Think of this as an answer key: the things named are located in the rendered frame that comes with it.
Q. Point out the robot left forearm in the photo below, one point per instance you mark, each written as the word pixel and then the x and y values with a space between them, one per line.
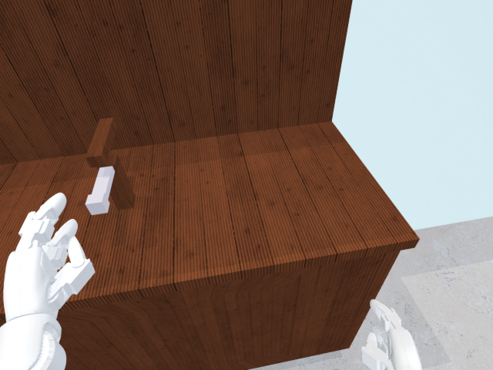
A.
pixel 31 342

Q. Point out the right robot hand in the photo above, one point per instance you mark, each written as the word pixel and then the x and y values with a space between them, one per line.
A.
pixel 398 348

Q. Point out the counter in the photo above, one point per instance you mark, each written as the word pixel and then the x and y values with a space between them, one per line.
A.
pixel 243 230

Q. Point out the tap lever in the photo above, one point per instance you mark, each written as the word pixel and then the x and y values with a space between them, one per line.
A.
pixel 97 202

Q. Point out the left robot hand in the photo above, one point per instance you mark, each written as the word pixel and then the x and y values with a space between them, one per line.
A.
pixel 32 267

